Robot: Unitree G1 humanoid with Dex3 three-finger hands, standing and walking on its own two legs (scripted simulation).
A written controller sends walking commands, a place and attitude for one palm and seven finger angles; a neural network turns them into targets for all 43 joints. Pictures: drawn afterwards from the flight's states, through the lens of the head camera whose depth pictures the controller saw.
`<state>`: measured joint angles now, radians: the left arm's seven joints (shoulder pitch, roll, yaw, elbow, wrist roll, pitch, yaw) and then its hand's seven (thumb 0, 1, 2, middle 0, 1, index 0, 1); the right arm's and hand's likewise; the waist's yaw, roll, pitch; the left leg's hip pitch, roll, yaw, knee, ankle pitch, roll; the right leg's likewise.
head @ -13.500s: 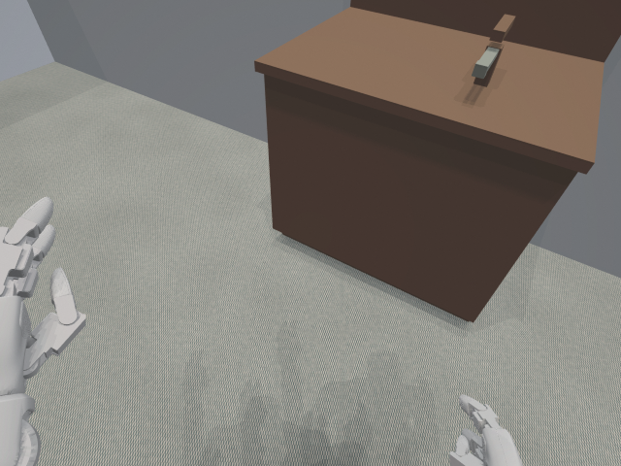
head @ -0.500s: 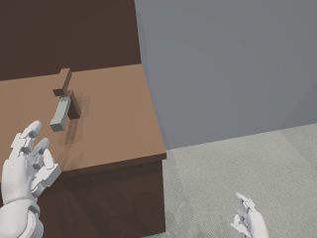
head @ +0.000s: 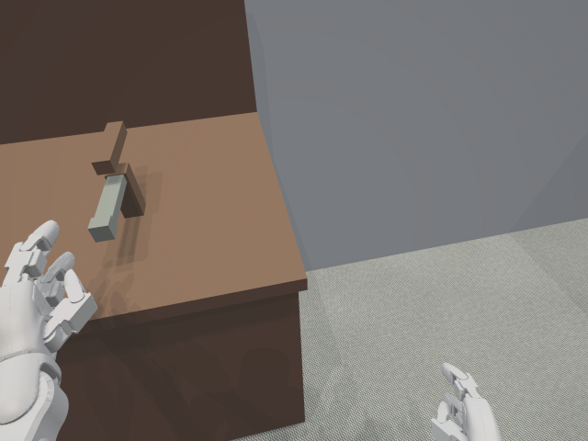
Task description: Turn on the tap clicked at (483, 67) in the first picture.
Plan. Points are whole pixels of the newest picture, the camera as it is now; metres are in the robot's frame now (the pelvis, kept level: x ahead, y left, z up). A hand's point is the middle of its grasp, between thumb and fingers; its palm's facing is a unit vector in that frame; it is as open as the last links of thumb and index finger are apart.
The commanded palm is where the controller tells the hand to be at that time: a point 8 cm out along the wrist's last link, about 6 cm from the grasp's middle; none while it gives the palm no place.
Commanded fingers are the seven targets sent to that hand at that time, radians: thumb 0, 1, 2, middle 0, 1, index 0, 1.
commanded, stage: reach beside the lever's end, fingers flat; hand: left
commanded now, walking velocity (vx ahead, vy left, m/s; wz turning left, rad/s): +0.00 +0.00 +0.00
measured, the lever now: (103, 228) +0.35 +0.34 +0.13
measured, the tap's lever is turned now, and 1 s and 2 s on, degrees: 0 0 0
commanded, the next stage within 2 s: push the lever round in 1.80 s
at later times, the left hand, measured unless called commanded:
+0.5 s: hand (82, 287) +0.23 +0.29 +0.14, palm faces +0.56 -0.82 -0.10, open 7.5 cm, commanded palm +0.19 +0.34 +0.14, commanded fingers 0.00 0.90 0.90 -0.18 -0.23 -0.18 -0.23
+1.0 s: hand (77, 269) +0.27 +0.33 +0.13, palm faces +0.57 -0.82 -0.10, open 7.7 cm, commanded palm +0.22 +0.37 +0.13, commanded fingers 0.00 0.90 0.90 -0.16 -0.17 -0.16 -0.17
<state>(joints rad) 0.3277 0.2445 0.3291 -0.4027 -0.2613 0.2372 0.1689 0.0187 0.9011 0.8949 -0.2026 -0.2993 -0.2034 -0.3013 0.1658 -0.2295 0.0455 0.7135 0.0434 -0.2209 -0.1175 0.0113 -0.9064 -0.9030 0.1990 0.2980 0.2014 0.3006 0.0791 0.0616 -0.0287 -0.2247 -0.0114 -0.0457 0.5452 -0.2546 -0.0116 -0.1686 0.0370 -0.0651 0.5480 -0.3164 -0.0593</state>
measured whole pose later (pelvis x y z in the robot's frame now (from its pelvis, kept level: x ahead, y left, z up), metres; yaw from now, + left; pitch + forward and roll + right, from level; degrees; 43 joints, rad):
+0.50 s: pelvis +0.01 +0.01 +0.00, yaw +0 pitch -2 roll +0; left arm 0.24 0.26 0.37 -0.25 -0.25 0.19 0.16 0.02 0.90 0.89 -0.19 -0.26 -0.19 -0.26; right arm 0.17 -0.22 0.04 0.71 0.04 -0.20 -0.12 0.01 -0.91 -0.90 0.20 0.30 0.20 0.30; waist 0.07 0.05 -0.03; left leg -0.24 -0.03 -0.03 0.54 -0.26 0.00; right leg -0.19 0.02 -0.05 0.55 -0.32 -0.04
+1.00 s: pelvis +0.00 +0.01 +0.00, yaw +0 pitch +0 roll +0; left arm 0.05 0.33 0.46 0.07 -0.24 0.08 0.09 0.02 0.90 0.89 -0.17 -0.20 -0.17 -0.20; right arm 0.20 -0.25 0.03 0.73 0.05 -0.20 -0.12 0.01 -0.91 -0.90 0.20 0.30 0.20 0.30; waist 0.05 0.04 -0.03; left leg -0.30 -0.02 -0.04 0.57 -0.26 0.00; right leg -0.25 0.03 -0.06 0.57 -0.32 -0.05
